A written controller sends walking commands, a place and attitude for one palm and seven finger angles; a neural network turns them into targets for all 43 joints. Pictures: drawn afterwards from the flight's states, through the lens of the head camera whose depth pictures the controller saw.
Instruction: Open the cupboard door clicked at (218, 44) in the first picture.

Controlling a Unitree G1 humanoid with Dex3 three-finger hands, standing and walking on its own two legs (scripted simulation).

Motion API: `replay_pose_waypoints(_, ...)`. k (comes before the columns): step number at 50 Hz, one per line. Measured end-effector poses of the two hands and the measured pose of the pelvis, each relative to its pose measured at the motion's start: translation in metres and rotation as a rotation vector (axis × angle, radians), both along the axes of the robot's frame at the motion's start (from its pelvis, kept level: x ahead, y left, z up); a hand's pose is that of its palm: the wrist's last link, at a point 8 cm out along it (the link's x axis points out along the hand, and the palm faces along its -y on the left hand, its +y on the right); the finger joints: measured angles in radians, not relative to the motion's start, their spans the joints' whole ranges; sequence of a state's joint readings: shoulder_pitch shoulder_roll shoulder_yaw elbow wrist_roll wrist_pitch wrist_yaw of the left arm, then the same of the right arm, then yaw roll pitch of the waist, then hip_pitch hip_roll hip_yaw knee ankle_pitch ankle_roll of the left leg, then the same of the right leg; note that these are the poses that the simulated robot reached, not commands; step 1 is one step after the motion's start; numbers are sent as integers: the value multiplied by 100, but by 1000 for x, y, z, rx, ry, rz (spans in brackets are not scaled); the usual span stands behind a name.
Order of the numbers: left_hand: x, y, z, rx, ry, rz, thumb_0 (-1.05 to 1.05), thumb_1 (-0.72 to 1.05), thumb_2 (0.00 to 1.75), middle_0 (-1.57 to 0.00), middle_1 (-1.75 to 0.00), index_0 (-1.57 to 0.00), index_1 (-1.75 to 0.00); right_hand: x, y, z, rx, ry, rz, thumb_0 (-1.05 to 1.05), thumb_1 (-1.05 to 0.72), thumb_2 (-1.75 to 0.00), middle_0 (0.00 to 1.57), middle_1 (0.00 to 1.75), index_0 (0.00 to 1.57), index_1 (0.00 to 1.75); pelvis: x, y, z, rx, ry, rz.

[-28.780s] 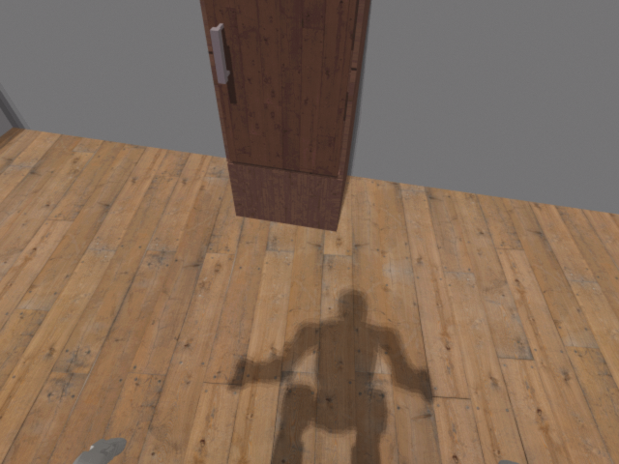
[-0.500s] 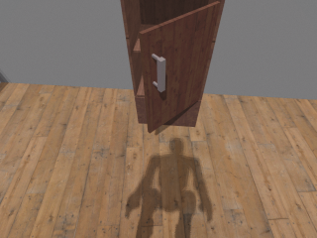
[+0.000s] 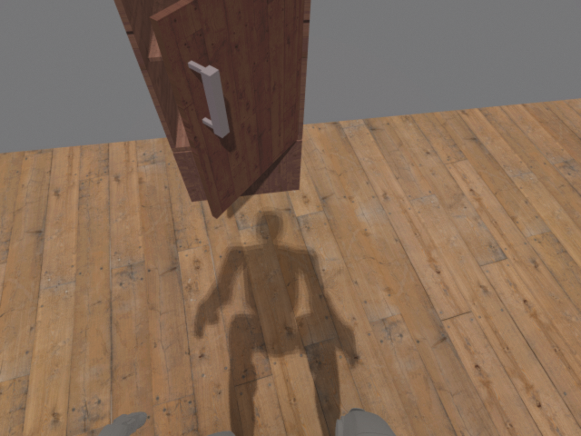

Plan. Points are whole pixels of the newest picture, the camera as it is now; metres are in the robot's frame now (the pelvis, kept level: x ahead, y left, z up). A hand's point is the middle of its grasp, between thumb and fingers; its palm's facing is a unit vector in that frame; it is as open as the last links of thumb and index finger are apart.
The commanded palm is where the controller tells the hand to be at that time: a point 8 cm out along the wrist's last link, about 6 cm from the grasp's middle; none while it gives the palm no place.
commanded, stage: walk to a spot facing it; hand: left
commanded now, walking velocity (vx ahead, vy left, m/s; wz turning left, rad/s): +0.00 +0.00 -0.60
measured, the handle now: (208, 100) +0.70 +0.22 -0.01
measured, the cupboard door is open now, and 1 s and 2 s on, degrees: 45 45 45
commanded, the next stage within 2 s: none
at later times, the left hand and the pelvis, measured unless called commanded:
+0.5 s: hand (199, 420) +0.14 +0.16 -0.19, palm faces -0.26 -0.94 -0.21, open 7.4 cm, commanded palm none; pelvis +0.01 -0.02 -0.01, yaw -18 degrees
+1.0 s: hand (259, 382) +0.20 +0.07 -0.16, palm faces -0.56 -0.79 -0.25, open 7.4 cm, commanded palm none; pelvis +0.03 -0.07 +0.00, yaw -36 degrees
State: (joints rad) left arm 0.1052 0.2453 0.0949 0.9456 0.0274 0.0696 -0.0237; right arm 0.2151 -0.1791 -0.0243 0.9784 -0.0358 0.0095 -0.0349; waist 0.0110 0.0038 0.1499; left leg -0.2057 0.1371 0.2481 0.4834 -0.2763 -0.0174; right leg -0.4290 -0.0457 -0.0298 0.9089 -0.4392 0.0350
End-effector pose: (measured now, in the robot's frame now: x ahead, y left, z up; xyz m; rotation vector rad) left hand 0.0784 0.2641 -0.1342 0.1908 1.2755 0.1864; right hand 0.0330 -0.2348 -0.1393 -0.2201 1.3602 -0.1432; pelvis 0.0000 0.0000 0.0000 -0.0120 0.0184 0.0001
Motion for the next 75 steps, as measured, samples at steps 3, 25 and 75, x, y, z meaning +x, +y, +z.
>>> replay_pose_waypoints(3, 24, -16, 2, 20, -29, -68, 1, 91, 90, -20, -30, -20, -30, -8, -15, -11, 24, -8, -52, 0, -90, -90, 20, 30, 21, 30, 2, -13, -6, 9, -3, -42)
replay_pose_waypoints(25, 72, -56, -22, -36, 15, -297, 1, 91, 90, -20, -30, -20, -30, 20, -55, 18, -100, -243, -245, 0, -91, -90, 20, 30, 20, 30, 14, -16, -11, 7, 14, -312)
replay_pose_waypoints(75, 357, -412, -2, -134, -99, -1112, 1, 92, 90, -19, -30, -19, -30, -112, 17, 13, 111, 182, -1078, 0, -91, -90, 20, 30, 20, 30, 159, -169, -6, 8, 14, -962)
